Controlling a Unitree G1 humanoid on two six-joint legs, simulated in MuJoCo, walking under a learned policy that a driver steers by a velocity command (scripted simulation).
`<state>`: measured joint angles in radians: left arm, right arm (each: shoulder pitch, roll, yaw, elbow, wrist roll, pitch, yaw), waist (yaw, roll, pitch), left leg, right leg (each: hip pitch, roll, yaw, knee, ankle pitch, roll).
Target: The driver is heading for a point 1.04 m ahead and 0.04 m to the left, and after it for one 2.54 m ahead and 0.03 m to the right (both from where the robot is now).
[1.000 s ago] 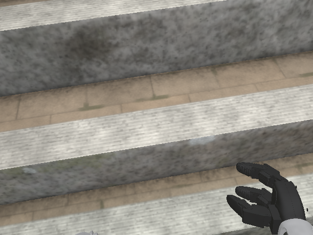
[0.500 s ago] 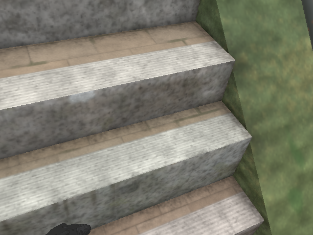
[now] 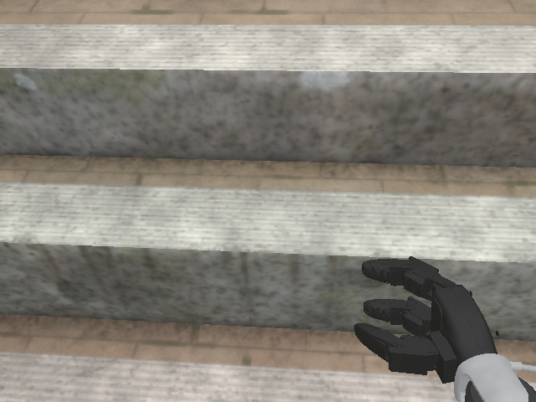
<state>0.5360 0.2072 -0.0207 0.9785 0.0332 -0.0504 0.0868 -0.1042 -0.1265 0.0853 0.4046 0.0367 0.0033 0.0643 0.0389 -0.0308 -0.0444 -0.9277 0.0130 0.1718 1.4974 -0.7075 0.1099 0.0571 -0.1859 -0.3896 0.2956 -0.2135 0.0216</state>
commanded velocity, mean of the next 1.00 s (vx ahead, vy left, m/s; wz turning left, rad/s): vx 0.88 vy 0.02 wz -0.04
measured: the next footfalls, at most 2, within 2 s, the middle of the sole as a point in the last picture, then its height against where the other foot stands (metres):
right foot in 0.52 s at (324, 378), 0.24 m higher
left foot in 0.86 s outside the picture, level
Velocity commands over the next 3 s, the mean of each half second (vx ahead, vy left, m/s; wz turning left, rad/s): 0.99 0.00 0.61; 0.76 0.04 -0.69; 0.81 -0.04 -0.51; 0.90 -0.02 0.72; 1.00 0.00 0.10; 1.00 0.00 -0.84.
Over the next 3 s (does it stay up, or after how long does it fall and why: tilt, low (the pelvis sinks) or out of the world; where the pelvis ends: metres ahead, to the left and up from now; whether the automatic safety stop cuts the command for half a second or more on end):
stays up -0.11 0.36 -0.04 its command is cut after 0.6 s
